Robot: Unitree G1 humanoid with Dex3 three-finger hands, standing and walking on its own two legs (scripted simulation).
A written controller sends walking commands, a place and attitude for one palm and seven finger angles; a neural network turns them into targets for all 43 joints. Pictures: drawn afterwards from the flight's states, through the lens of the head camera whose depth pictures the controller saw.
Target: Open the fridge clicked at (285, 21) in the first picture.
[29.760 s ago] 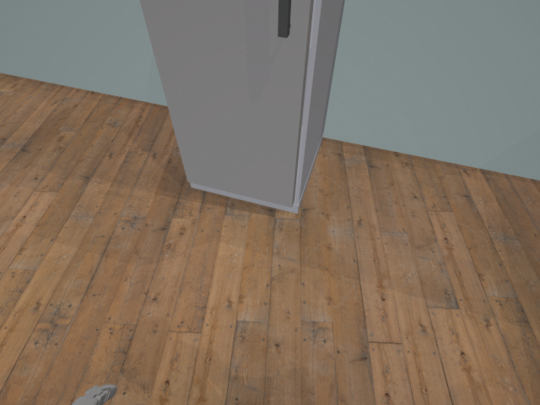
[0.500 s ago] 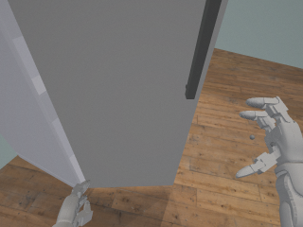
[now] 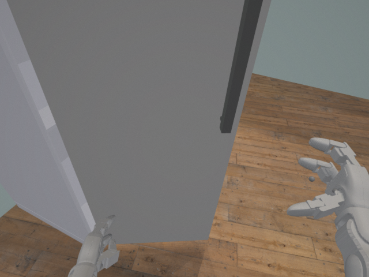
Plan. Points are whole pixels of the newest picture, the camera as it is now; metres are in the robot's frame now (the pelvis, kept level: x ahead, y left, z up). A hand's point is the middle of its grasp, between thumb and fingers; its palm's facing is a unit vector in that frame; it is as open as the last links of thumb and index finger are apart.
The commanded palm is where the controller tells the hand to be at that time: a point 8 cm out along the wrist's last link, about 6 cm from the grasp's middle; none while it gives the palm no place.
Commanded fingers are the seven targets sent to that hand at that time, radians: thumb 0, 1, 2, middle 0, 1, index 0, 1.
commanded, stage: draw the hand back to the body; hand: right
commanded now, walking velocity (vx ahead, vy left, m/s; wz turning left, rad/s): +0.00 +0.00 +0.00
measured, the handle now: (235, 68) +0.50 -0.13 +0.27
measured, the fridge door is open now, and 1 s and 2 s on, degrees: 61 61 61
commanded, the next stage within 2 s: step back with the hand held close in 1.14 s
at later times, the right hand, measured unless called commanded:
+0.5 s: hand (335, 195) +0.22 -0.27 +0.16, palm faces +0.42 +0.84 -0.34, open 11.4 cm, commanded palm +0.17 -0.30 +0.18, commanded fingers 0.00 -0.47 -0.69 0.22 0.56 0.22 0.56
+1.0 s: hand (354, 201) +0.21 -0.30 +0.16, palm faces +0.48 +0.80 -0.36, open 7.6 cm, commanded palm +0.15 -0.32 +0.18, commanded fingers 0.00 -0.90 -0.90 0.20 0.30 0.20 0.30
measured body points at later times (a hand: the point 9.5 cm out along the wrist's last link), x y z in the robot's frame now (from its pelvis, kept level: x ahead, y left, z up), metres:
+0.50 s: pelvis +0.01 -0.01 +0.01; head -0.02 +0.00 +0.46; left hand +0.18 +0.22 -0.08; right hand +0.19 -0.31 +0.18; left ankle -0.02 +0.11 -0.74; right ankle +0.02 -0.11 -0.74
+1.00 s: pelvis +0.02 -0.02 +0.01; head -0.01 -0.01 +0.46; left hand +0.21 +0.19 -0.07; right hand +0.18 -0.34 +0.18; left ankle -0.02 +0.11 -0.74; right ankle +0.02 -0.11 -0.74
